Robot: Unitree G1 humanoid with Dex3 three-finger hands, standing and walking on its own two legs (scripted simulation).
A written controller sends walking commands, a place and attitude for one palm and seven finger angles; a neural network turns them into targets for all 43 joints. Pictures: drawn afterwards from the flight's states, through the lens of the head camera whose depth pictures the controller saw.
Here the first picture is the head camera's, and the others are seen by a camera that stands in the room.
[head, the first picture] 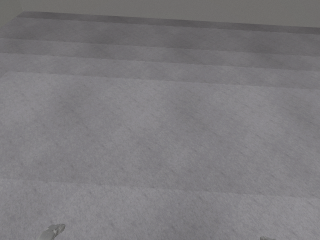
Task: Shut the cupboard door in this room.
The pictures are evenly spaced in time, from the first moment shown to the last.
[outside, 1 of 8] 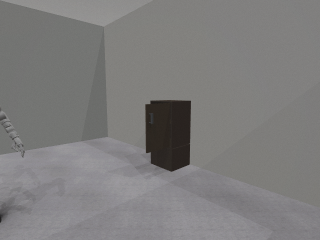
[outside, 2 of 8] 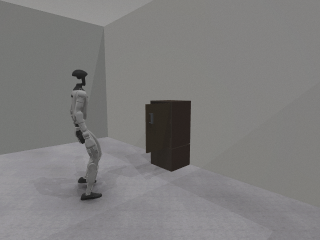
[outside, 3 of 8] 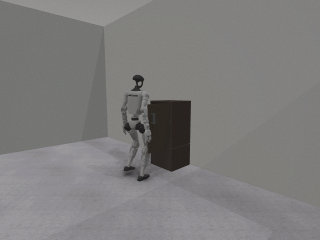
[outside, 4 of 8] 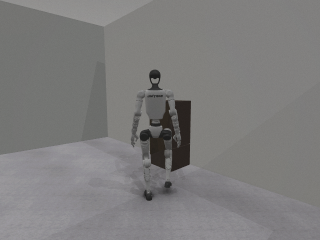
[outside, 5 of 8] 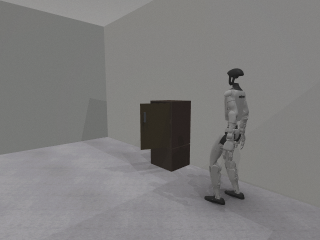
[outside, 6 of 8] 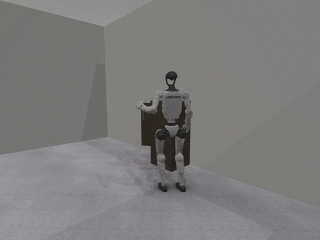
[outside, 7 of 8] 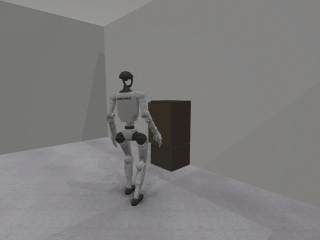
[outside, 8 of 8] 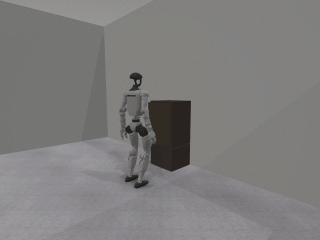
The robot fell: no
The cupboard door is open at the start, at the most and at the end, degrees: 90 101 7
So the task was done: yes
